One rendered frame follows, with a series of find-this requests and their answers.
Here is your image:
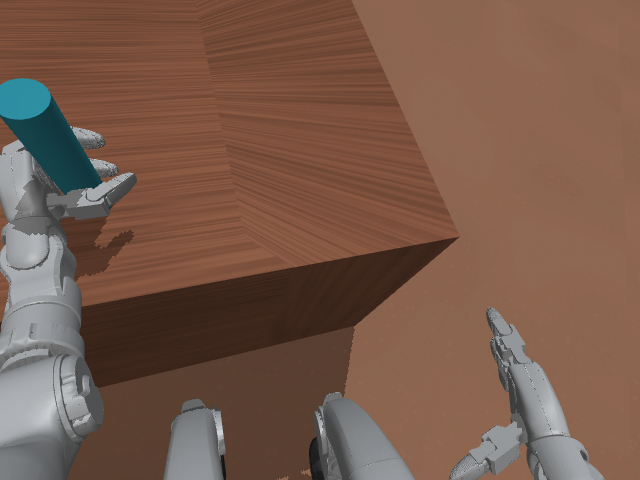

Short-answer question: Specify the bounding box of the right robot foot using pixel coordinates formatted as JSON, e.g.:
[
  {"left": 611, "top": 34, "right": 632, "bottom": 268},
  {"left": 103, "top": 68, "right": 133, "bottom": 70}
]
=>
[{"left": 309, "top": 437, "right": 325, "bottom": 480}]

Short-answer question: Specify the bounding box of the right robot hand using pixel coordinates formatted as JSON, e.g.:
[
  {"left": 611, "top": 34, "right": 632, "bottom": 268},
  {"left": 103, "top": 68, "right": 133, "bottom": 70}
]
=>
[{"left": 449, "top": 307, "right": 571, "bottom": 480}]

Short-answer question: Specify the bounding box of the right robot arm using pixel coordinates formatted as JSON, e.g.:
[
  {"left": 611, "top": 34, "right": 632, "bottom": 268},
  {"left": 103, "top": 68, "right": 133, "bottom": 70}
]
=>
[{"left": 526, "top": 435, "right": 605, "bottom": 480}]

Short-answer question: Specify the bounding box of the left robot hand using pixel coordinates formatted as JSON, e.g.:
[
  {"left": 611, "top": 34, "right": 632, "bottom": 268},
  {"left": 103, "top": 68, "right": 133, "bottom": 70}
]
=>
[{"left": 0, "top": 126, "right": 137, "bottom": 225}]

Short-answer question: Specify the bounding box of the left robot arm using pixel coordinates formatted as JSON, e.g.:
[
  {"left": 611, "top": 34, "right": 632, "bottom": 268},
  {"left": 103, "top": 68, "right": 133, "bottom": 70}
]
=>
[{"left": 0, "top": 216, "right": 104, "bottom": 480}]

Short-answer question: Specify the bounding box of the can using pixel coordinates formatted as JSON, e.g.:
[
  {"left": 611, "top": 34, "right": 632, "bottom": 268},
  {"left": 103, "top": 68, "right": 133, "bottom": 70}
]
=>
[{"left": 0, "top": 78, "right": 112, "bottom": 218}]

